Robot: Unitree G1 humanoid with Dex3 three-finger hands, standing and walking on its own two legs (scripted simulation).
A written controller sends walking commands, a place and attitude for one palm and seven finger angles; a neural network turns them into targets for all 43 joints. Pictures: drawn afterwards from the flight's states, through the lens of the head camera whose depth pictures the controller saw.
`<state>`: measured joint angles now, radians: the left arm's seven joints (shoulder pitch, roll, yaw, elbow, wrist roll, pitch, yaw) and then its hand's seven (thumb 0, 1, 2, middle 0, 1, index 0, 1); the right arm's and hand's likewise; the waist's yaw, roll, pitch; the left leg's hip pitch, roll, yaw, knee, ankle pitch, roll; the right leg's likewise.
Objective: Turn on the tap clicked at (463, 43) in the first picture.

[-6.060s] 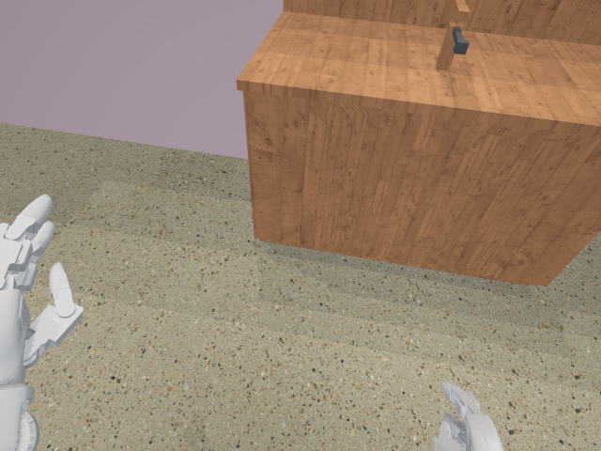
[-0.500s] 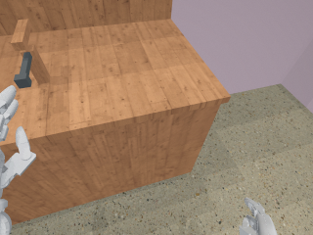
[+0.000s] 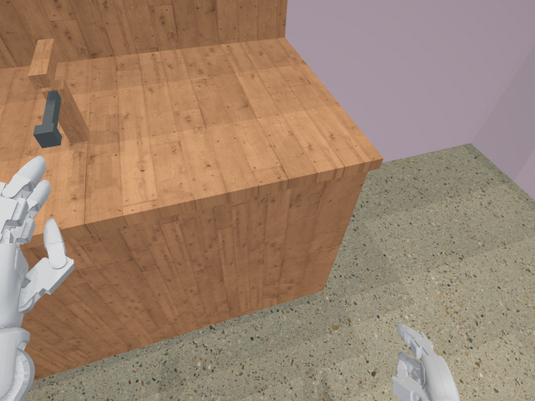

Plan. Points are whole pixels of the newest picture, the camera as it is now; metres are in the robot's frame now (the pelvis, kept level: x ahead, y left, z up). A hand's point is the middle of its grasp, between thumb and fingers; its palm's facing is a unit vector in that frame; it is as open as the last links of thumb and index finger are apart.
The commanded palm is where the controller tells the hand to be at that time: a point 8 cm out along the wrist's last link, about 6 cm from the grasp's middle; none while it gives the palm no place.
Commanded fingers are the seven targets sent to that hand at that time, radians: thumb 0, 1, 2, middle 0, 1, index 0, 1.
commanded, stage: come to a stop and stand still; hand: left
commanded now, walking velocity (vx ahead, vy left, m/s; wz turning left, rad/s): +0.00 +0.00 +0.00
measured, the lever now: (48, 135) +0.46 +0.40 +0.13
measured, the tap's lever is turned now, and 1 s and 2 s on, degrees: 0 0 0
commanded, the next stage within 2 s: look again from close up in 1.78 s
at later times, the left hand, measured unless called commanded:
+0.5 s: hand out of the picture +0.16 +0.31 +0.17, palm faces +0.47 -0.82 -0.34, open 7.4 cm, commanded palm +0.11 +0.33 +0.18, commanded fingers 0.00 0.90 0.90 -0.20 -0.30 -0.20 -0.30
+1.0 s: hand out of the picture +0.13 +0.33 +0.17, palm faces +0.51 -0.80 -0.32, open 7.4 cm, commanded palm +0.07 +0.35 +0.18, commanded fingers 0.00 0.90 0.90 -0.20 -0.30 -0.20 -0.30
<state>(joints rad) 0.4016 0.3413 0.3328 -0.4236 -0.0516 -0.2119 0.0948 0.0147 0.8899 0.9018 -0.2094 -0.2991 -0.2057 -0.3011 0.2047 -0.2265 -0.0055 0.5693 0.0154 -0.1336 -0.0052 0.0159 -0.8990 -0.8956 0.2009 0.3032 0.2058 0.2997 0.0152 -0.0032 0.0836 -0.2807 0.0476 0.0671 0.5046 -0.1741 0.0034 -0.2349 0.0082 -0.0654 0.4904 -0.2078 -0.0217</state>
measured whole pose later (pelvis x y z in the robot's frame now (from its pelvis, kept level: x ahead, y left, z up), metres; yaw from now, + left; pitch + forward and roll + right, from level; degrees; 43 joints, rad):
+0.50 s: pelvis -0.04 +0.04 +0.01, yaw +4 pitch -4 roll -2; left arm 0.36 0.35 0.34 -0.41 -0.01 -0.20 0.09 0.01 0.89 0.90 -0.21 -0.30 -0.21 -0.30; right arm 0.22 -0.15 0.05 0.58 -0.02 -0.15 -0.01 0.02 -0.90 -0.90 0.20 0.30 0.21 0.30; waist 0.05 -0.01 0.06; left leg -0.28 -0.02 0.03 0.44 -0.17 0.03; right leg -0.20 0.03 0.04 0.40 -0.22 0.00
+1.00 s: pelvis -0.07 +0.06 -0.01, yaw +5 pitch -6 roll -3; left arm 0.31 0.34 0.37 -0.44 -0.02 -0.17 0.09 0.01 0.88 0.90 -0.21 -0.30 -0.21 -0.30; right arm 0.19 -0.20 -0.01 0.62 0.01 -0.12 -0.02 0.02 -0.90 -0.90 0.20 0.30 0.20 0.30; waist 0.05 0.01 0.12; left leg -0.34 -0.03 0.05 0.52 -0.16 0.06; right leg -0.35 0.06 0.06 0.80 -0.42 0.01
